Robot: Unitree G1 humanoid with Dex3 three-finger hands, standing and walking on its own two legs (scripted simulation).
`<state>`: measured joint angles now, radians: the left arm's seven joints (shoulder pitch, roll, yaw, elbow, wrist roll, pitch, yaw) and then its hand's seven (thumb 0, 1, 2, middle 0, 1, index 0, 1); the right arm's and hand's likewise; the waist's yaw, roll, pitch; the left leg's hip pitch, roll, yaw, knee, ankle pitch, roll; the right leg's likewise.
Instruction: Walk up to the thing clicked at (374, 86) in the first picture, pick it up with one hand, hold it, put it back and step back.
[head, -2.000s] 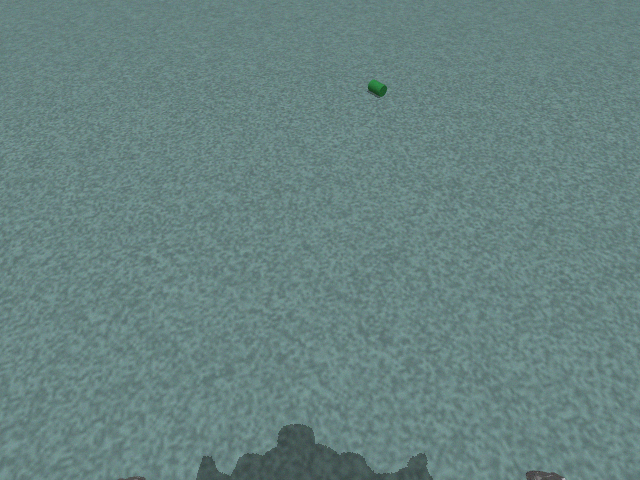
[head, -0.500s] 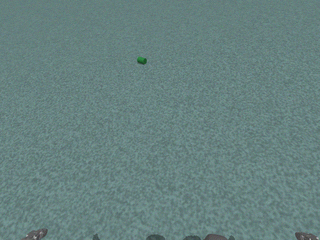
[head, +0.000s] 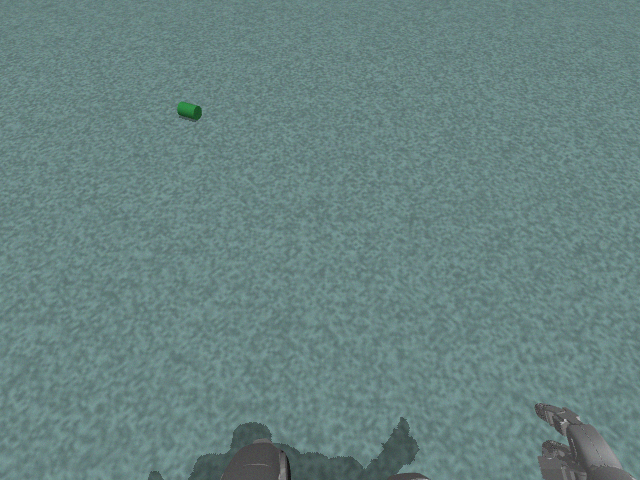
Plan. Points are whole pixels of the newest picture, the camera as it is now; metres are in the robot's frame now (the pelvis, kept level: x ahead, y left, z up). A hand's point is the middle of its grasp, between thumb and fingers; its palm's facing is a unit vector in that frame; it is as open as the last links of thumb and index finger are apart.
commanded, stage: walk up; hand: left
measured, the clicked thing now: (189, 110) +1.73 +0.63 -0.72
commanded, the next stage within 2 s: none
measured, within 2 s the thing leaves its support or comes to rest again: neither
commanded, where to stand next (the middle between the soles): +1.30 +0.58 m, yaw -24 degrees
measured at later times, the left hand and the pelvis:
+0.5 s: hand (148, 272) +0.43 +0.30 -0.10, palm faces -0.12 -0.87 -0.47, open 7.4 cm; pelvis +0.28 +0.04 +0.01, yaw -8 degrees
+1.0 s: hand (109, 183) +0.66 +0.45 -0.12, palm faces -0.28 -0.84 -0.47, open 7.4 cm; pelvis +0.52 +0.18 +0.01, yaw -14 degrees
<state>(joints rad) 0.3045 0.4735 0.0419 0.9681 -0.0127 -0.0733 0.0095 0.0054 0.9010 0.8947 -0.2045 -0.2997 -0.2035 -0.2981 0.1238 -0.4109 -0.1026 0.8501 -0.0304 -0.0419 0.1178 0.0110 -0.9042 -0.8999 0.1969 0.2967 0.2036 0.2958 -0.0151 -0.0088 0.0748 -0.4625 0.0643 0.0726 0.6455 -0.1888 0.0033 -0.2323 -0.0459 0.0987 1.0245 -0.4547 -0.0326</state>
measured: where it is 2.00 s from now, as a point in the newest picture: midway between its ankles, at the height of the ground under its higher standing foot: (224, 245)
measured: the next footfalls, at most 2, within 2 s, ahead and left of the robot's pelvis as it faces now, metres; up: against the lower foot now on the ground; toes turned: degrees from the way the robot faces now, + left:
right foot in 0.32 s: +0.36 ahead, -0.09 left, +0.00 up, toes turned -13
left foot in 0.74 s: +0.58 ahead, +0.26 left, +0.00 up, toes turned -5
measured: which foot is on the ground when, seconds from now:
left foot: down 0.00-0.34, up 0.36-0.72, down 0.74-1.00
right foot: up 0.00-0.30, down 0.32-0.76, up 0.78-1.00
